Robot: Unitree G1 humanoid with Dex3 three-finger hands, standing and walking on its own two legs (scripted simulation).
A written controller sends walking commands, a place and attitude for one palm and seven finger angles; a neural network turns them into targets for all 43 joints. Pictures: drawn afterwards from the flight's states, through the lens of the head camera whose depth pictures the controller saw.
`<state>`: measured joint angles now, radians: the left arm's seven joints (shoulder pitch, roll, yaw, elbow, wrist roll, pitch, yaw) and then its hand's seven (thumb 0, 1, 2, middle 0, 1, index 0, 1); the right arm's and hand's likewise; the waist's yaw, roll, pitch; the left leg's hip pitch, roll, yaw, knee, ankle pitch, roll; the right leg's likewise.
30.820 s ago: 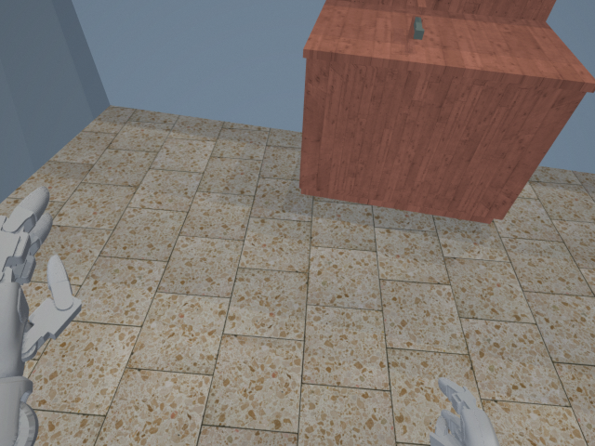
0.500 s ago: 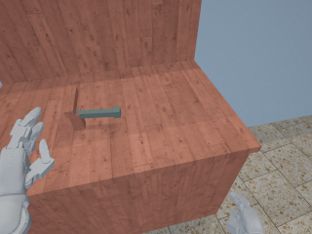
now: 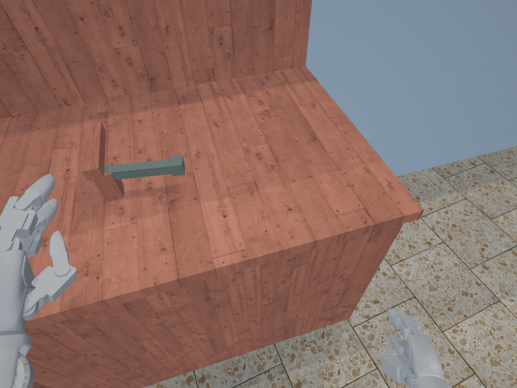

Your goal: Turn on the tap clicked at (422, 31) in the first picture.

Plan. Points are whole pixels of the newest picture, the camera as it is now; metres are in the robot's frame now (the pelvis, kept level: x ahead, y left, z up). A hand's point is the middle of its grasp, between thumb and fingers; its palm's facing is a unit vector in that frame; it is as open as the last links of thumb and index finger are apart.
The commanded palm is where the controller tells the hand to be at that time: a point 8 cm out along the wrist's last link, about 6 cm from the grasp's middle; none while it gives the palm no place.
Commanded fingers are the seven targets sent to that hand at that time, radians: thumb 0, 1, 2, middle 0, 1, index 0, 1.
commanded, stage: step back with the hand held close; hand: left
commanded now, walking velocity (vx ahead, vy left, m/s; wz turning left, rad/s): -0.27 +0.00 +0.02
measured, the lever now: (177, 165) +0.50 +0.21 +0.04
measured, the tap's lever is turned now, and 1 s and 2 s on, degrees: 80 80 80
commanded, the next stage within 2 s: stop stepping back and stand still in 1.10 s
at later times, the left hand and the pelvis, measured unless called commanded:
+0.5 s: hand (22, 325) +0.15 +0.26 +0.15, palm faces +0.40 -0.83 -0.39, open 7.4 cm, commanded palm +0.09 +0.30 +0.18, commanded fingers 0.00 0.90 0.90 -0.20 -0.30 -0.20 -0.30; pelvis -0.06 +0.01 -0.01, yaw +2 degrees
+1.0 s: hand out of the picture +0.08 +0.23 +0.16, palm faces +0.35 -0.85 -0.40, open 7.4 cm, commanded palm +0.01 +0.28 +0.18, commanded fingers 0.00 0.90 0.90 -0.20 -0.30 -0.20 -0.30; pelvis -0.14 +0.00 -0.01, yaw +2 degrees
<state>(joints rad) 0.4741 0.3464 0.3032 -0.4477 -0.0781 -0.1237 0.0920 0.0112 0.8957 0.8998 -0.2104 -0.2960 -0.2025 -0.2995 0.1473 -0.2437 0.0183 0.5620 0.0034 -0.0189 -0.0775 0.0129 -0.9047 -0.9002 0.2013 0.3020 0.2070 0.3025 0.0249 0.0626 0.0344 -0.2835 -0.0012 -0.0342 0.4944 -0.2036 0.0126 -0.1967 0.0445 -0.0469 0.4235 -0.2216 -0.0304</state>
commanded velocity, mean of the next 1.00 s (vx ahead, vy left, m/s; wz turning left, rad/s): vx -0.34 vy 0.00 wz -0.01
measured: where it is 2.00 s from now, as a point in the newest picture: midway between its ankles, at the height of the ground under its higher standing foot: outside the picture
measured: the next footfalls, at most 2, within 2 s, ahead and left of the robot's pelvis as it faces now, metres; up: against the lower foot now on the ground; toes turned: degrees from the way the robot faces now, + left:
right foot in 0.92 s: -0.10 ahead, -0.13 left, +0.00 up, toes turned +3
left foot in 1.18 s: -0.15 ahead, +0.11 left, +0.00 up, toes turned +5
